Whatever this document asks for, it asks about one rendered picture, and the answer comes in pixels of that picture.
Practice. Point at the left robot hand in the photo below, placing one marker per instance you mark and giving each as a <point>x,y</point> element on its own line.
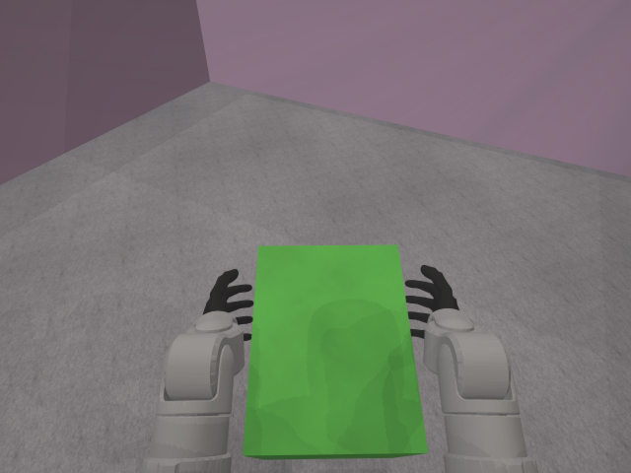
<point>220,293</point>

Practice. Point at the right robot hand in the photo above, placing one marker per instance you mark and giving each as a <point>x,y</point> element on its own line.
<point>441,292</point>

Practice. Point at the carton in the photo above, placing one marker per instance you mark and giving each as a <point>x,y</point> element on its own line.
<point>331,371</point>

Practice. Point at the robot right forearm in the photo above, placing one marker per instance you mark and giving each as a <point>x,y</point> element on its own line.
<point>477,385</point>

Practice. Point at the robot left forearm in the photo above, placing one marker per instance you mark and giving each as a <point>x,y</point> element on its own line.
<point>196,386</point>

